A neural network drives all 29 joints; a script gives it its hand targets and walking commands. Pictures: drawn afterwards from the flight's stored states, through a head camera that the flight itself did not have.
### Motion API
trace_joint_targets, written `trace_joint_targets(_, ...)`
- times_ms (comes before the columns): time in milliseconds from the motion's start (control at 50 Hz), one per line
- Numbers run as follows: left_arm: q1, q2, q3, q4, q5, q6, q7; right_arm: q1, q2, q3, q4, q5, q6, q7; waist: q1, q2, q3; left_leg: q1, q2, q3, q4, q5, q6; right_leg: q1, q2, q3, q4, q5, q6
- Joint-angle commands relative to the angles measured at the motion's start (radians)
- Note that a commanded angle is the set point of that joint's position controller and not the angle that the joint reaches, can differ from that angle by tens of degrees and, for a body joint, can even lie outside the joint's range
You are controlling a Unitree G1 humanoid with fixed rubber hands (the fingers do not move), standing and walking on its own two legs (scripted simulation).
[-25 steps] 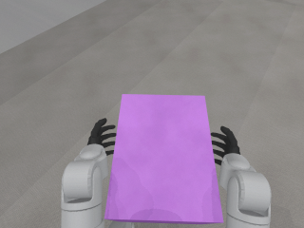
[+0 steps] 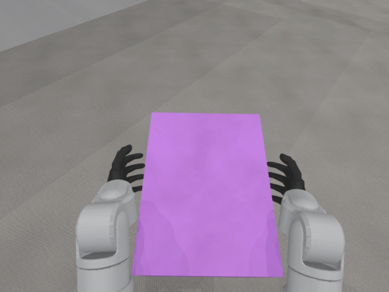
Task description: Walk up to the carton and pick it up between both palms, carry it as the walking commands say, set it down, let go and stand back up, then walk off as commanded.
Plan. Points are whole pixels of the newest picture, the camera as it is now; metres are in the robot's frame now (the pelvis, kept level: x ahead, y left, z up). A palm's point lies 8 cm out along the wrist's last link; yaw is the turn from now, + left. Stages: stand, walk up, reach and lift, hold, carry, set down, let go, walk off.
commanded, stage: carry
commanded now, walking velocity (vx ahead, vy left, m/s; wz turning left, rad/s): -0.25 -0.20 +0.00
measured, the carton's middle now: (204, 196) +0.32 +0.02 +0.02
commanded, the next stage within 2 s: none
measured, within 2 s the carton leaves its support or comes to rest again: neither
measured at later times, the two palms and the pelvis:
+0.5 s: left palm out of the picture +0.09 +0.04 +0.09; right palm out of the picture +0.11 -0.26 +0.10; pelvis -0.17 -0.13 +0.00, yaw +1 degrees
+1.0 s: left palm out of the picture -0.05 -0.14 +0.09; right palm out of the picture -0.07 -0.43 +0.09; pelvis -0.34 -0.28 -0.01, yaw +1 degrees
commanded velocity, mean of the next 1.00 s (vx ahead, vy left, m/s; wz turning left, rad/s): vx -0.25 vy -0.20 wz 0.00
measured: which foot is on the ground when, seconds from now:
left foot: down 0.00-0.06, up 0.08-0.34, down 0.36-0.72, up 0.74-0.98, down 1.00-1.00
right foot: up 0.00-0.04, down 0.06-0.36, up 0.38-0.70, down 0.72-1.00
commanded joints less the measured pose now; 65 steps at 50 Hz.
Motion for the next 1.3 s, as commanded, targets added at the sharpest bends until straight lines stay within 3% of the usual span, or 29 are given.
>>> trace_joint_targets(0, -0.307, -0.983, -0.626, 0.003, -0.410, 0.019, -0.284, -0.287, 0.913, 0.537, -0.043, 0.342, -0.004, 0.225, -0.049, 0.257, -0.300, 0.191, 0.175, -0.122, -0.118, 0.210, 0.079, 0.087, 0.021, -0.080, -0.272, 0.070, -0.015)
trace_joint_targets(20, -0.301, -0.985, -0.614, 0.013, -0.407, 0.019, -0.287, -0.295, 0.917, 0.545, -0.043, 0.344, -0.004, 0.225, -0.040, 0.222, -0.312, 0.128, 0.151, -0.092, -0.061, 0.181, 0.042, 0.189, 0.010, -0.071, -0.390, 0.116, -0.030)
trace_joint_targets(40, -0.299, -0.982, -0.595, 0.022, -0.401, 0.017, -0.291, -0.308, 0.921, 0.550, -0.042, 0.346, -0.004, 0.225, -0.038, 0.075, -0.290, 0.028, 0.088, -0.035, 0.053, 0.065, 0.009, 0.259, -0.065, 0.022, -0.515, 0.167, -0.046)
trace_joint_targets(60, -0.313, -0.960, -0.574, 0.039, -0.384, 0.013, -0.295, -0.292, 0.920, 0.559, -0.038, 0.346, -0.001, 0.226, -0.052, -0.282, -0.276, -0.140, -0.064, 0.076, 0.217, -0.365, -0.053, 0.246, -0.301, 0.260, -0.581, 0.337, -0.140)
trace_joint_targets(80, -0.296, -1.005, -0.564, 0.044, -0.385, 0.006, -0.302, -0.371, 0.951, 0.590, -0.065, 0.380, -0.002, 0.230, -0.038, -0.415, -0.243, -0.145, -0.151, 0.021, 0.516, -0.584, -0.039, 0.132, -0.325, 0.257, -0.529, 0.549, -0.244)
trace_joint_targets(120, -0.284, -1.038, -0.568, -0.019, -0.382, -0.017, -0.315, -0.465, 1.012, 0.661, -0.122, 0.439, -0.020, 0.245, -0.043, -0.263, -0.256, -0.110, -0.140, -0.063, 0.712, -0.466, 0.010, 0.112, -0.200, 0.045, -0.438, 0.530, -0.218)
trace_joint_targets(160, -0.287, -1.034, -0.559, -0.040, -0.362, -0.038, -0.306, -0.492, 1.014, 0.691, -0.141, 0.474, -0.029, 0.255, -0.049, -0.202, -0.301, -0.110, -0.126, -0.019, 0.721, -0.332, 0.012, 0.175, -0.170, -0.026, -0.366, 0.550, -0.210)
trace_joint_targets(300, -0.190, -0.981, -0.559, -0.007, -0.324, -0.032, -0.275, -0.382, 0.959, 0.655, -0.099, 0.460, -0.007, 0.251, -0.039, -0.194, -0.395, 0.089, -0.135, 0.037, 0.041, -0.311, 0.045, 0.303, -0.215, 0.160, -0.414, 0.599, -0.233)
trace_joint_targets(340, -0.214, -0.985, -0.576, 0.010, -0.333, -0.031, -0.270, -0.362, 0.964, 0.630, -0.066, 0.442, -0.008, 0.260, -0.056, -0.007, -0.369, 0.367, 0.025, -0.118, -0.276, -0.086, 0.065, 0.063, -0.137, 0.088, -0.307, 0.443, -0.128)
trace_joint_targets(360, -0.251, -0.990, -0.610, -0.041, -0.351, -0.021, -0.278, -0.295, 0.966, 0.592, -0.009, 0.407, -0.013, 0.261, -0.075, 0.336, -0.294, 0.360, 0.316, -0.447, -0.262, 0.161, 0.213, -0.213, 0.011, -0.037, -0.128, 0.062, -0.039)
trace_joint_targets(380, -0.336, -1.016, -0.633, -0.082, -0.367, -0.028, -0.279, -0.348, 0.993, 0.604, -0.054, 0.425, -0.020, 0.267, -0.076, 0.294, -0.229, 0.329, 0.395, -0.449, -0.236, 0.472, 0.290, -0.288, 0.050, 0.033, 0.162, -0.116, -0.007)
trace_joint_targets(420, -0.346, -1.058, -0.668, -0.088, -0.400, -0.033, -0.292, -0.342, 1.004, 0.592, -0.082, 0.400, -0.034, 0.268, -0.064, 0.094, -0.251, 0.278, 0.248, -0.211, -0.166, 0.442, 0.216, -0.205, 0.012, 0.108, 0.335, 0.002, -0.014)
trace_joint_targets(480, -0.374, -1.050, -0.697, -0.091, -0.429, -0.026, -0.294, -0.340, 0.975, 0.545, -0.078, 0.373, -0.041, 0.258, -0.061, 0.133, -0.265, 0.315, 0.145, -0.092, -0.114, 0.510, 0.163, -0.201, 0.035, 0.061, 0.326, 0.064, 0.001)
trace_joint_targets(660, -0.289, -0.982, -0.629, 0.002, -0.411, 0.011, -0.285, -0.283, 0.920, 0.536, -0.036, 0.344, -0.011, 0.226, -0.044, 0.254, -0.318, 0.190, 0.158, -0.112, -0.069, 0.295, 0.069, 0.121, 0.026, -0.087, -0.341, 0.110, -0.014)
trace_joint_targets(680, -0.289, -0.978, -0.612, 0.009, -0.405, 0.009, -0.288, -0.292, 0.922, 0.543, -0.033, 0.347, -0.011, 0.227, -0.039, 0.184, -0.317, 0.103, 0.123, -0.078, -0.004, 0.216, 0.029, 0.224, -0.009, -0.049, -0.459, 0.160, -0.028)
trace_joint_targets(700, -0.288, -0.966, -0.589, 0.015, -0.398, 0.008, -0.292, -0.303, 0.927, 0.547, -0.031, 0.351, -0.009, 0.227, -0.043, -0.034, -0.301, -0.023, 0.043, -0.016, 0.125, -0.061, -0.006, 0.278, -0.148, 0.103, -0.557, 0.258, -0.062)
trace_joint_targets(720, -0.286, -0.965, -0.571, 0.044, -0.378, 0.001, -0.297, -0.304, 0.920, 0.564, -0.039, 0.355, -0.008, 0.227, -0.043, -0.396, -0.278, -0.188, -0.127, 0.075, 0.340, -0.497, -0.055, 0.229, -0.370, 0.295, -0.551, 0.570, -0.209)
trace_joint_targets(740, -0.276, -1.005, -0.563, 0.024, -0.384, -0.004, -0.302, -0.384, 0.972, 0.597, -0.065, 0.393, -0.011, 0.234, -0.042, -0.393, -0.267, -0.134, -0.137, -0.028, 0.600, -0.589, -0.028, 0.149, -0.290, 0.191, -0.461, 0.699, -0.262)
trace_joint_targets(800, -0.291, -1.033, -0.568, -0.041, -0.364, -0.043, -0.307, -0.480, 1.026, 0.680, -0.125, 0.461, -0.038, 0.254, -0.049, -0.212, -0.298, -0.101, -0.129, -0.034, 0.726, -0.350, 0.014, 0.137, -0.176, -0.022, -0.375, 0.561, -0.214)
trace_joint_targets(920, -0.185, -0.980, -0.564, -0.031, -0.326, -0.043, -0.278, -0.393, 0.976, 0.669, -0.117, 0.467, -0.019, 0.248, -0.037, -0.219, -0.381, -0.015, -0.147, 0.026, 0.228, -0.384, 0.034, 0.297, -0.225, 0.155, -0.394, 0.603, -0.250)
trace_joint_targets(960, -0.177, -0.973, -0.572, -0.016, -0.331, -0.039, -0.271, -0.369, 0.963, 0.646, -0.094, 0.452, -0.014, 0.251, -0.045, -0.167, -0.399, 0.137, -0.123, 0.031, -0.066, -0.218, 0.044, 0.261, -0.203, 0.146, -0.399, 0.591, -0.213)
trace_joint_targets(980, -0.188, -0.975, -0.582, -0.007, -0.336, -0.039, -0.269, -0.356, 0.965, 0.633, -0.075, 0.443, -0.014, 0.255, -0.055, -0.079, -0.395, 0.292, -0.041, -0.040, -0.237, -0.090, 0.053, 0.141, -0.169, 0.111, -0.349, 0.495, -0.160)
trace_joint_targets(1000, -0.207, -0.975, -0.601, -0.027, -0.345, -0.030, -0.273, -0.304, 0.964, 0.603, -0.022, 0.415, -0.016, 0.258, -0.071, 0.213, -0.347, 0.364, 0.203, -0.360, -0.230, 0.051, 0.162, -0.127, -0.040, 0.012, -0.193, 0.291, -0.060)
trace_joint_targets(1020, -0.292, -0.989, -0.626, -0.071, -0.359, -0.029, -0.275, -0.306, 0.978, 0.589, -0.014, 0.409, -0.019, 0.263, -0.084, 0.352, -0.262, 0.311, 0.392, -0.479, -0.255, 0.364, 0.286, -0.276, 0.050, -0.030, 0.083, -0.104, -0.012)
trace_joint_targets(1040, -0.323, -1.010, -0.649, -0.098, -0.382, -0.034, -0.279, -0.324, 1.000, 0.595, -0.053, 0.416, -0.027, 0.266, -0.073, 0.205, -0.263, 0.293, 0.344, -0.399, -0.192, 0.532, 0.283, -0.234, 0.029, 0.088, 0.260, -0.105, -0.009)
trace_joint_targets(1060, -0.330, -1.033, -0.663, -0.088, -0.400, -0.035, -0.289, -0.325, 0.998, 0.586, -0.058, 0.396, -0.034, 0.266, -0.068, 0.112, -0.261, 0.257, 0.271, -0.272, -0.169, 0.468, 0.239, -0.203, 0.004, 0.108, 0.328, -0.042, -0.015)
trace_joint_targets(1080, -0.357, -1.052, -0.679, -0.096, -0.416, -0.037, -0.294, -0.344, 0.997, 0.577, -0.069, 0.388, -0.041, 0.265, -0.065, 0.097, -0.251, 0.241, 0.211, -0.183, -0.154, 0.444, 0.205, -0.200, 0.005, 0.092, 0.362, 0.025, -0.015)
trace_joint_targets(1120, -0.369, -1.045, -0.694, -0.094, -0.430, -0.032, -0.294, -0.337, 0.981, 0.546, -0.064, 0.372, -0.046, 0.257, -0.063, 0.126, -0.262, 0.275, 0.151, -0.115, -0.129, 0.459, 0.175, -0.201, 0.024, 0.066, 0.328, 0.060, -0.002)
trace_joint_targets(1280, -0.291, -0.981, -0.644, -0.020, -0.414, -0.001, -0.280, -0.268, 0.917, 0.524, -0.026, 0.342, -0.022, 0.228, -0.062, 0.253, -0.307, 0.222, 0.163, -0.153, -0.150, 0.237, 0.108, 0.022, 0.024, -0.074, -0.189, 0.022, 0.003)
